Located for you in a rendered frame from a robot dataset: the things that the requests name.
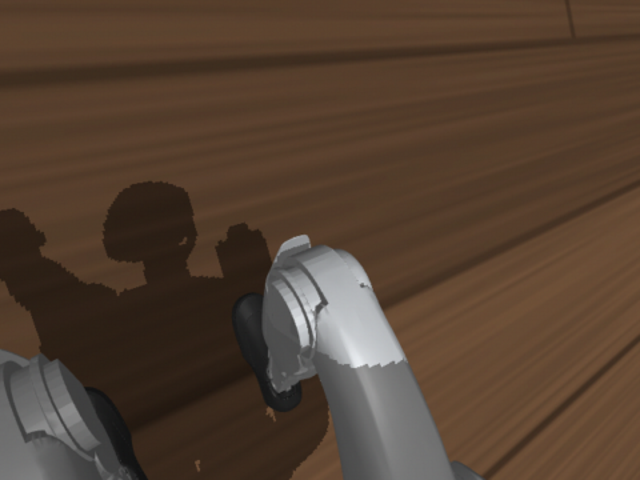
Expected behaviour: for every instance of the left robot foot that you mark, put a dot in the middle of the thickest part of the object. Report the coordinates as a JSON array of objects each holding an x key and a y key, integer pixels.
[{"x": 117, "y": 431}]

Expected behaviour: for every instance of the right robot hand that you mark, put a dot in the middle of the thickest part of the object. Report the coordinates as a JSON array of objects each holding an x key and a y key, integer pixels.
[{"x": 462, "y": 472}]

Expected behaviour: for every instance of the right robot foot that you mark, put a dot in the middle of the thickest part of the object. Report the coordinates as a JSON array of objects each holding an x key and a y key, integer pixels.
[{"x": 247, "y": 325}]

